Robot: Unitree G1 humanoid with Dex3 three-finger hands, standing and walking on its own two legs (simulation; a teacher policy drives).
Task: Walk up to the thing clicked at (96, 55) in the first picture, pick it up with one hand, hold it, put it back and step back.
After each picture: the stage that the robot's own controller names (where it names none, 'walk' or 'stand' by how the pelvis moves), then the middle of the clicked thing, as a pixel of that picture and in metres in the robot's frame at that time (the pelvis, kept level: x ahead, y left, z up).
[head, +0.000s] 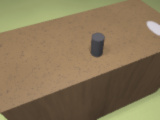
stand; (97, 45) +0.62 -0.05 -0.06
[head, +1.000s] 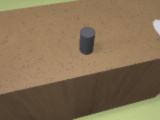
walk; (86, 41) +0.56 +0.01 -0.03
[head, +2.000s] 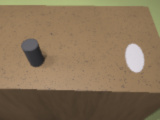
walk; (33, 53) +0.48 +0.26 -0.03
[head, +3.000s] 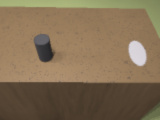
stand; (43, 48) +0.54 +0.18 -0.02
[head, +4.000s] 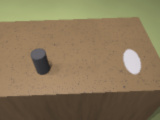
stand; (40, 62) +0.50 +0.22 -0.05
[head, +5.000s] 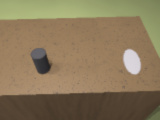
stand; (41, 61) +0.51 +0.21 -0.07
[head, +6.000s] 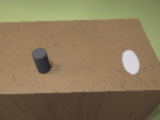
stand; (41, 61) +0.52 +0.22 -0.07
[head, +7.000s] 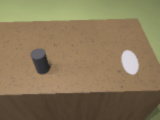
stand; (40, 61) +0.52 +0.22 -0.07
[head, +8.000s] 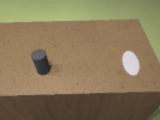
rise first; (41, 62) +0.51 +0.22 -0.07
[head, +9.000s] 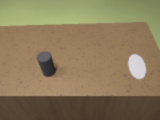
rise first; (46, 64) +0.51 +0.22 -0.06
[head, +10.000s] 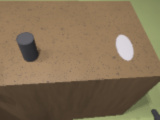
go down; (28, 47) +0.53 +0.20 -0.03
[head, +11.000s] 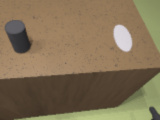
go down; (18, 37) +0.53 +0.20 +0.00
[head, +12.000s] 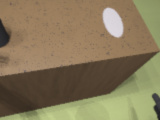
close in; out of the picture +0.53 +0.22 +0.03
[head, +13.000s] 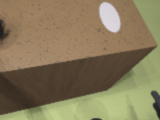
close; out of the picture +0.55 +0.22 +0.05
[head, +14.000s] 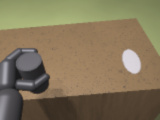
lift; (34, 74) +0.32 +0.16 +0.15
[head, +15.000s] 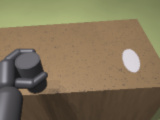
hold; (32, 73) +0.32 +0.17 +0.14
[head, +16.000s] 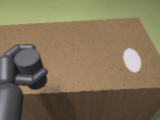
hold; (32, 70) +0.33 +0.17 +0.14
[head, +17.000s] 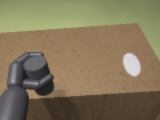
hold; (40, 76) +0.33 +0.15 +0.12
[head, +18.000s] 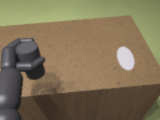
crouch; (31, 61) +0.39 +0.17 +0.11
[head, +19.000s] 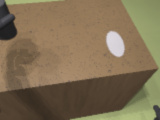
lower; (0, 19) +0.51 +0.22 +0.15
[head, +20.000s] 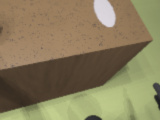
lower; out of the picture +0.55 +0.22 +0.05
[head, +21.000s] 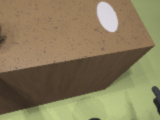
lower; out of the picture +0.53 +0.23 +0.04
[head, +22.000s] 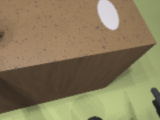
lower; out of the picture +0.54 +0.23 +0.05
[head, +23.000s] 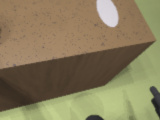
lower; out of the picture +0.54 +0.23 +0.05
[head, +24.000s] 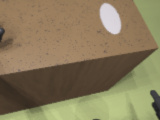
open; out of the picture +0.53 +0.23 +0.04
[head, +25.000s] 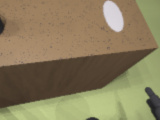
sink last; out of the picture +0.53 +0.22 +0.04
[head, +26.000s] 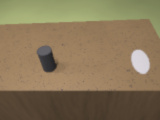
sink last; (47, 59) +0.52 +0.22 -0.01
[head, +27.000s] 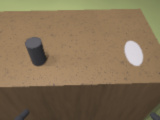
stand; (36, 52) +0.52 +0.22 +0.00
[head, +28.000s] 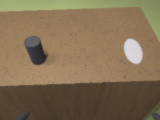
stand; (35, 51) +0.52 +0.23 +0.01
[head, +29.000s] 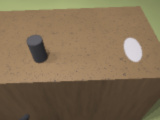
stand; (37, 49) +0.53 +0.22 +0.00
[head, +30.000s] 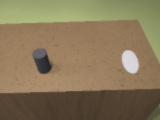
stand; (42, 61) +0.53 +0.22 -0.06
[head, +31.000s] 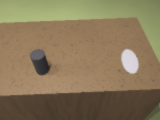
stand; (40, 62) +0.51 +0.22 -0.06
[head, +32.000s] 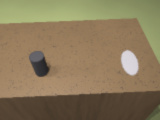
stand; (39, 64) +0.50 +0.23 -0.07
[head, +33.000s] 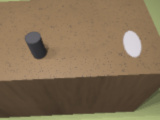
walk; (36, 46) +0.53 +0.22 -0.05
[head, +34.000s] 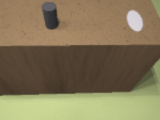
walk; (50, 16) +0.68 +0.18 -0.04
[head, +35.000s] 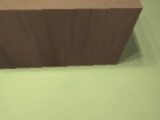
walk; out of the picture +0.95 +0.27 -0.04
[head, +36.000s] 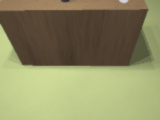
stand; out of the picture +1.15 +0.18 -0.05
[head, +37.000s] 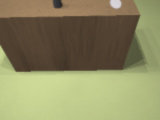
stand; out of the picture +1.11 +0.21 -0.07
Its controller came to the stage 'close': yes
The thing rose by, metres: 0.21
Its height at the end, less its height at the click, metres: +0.00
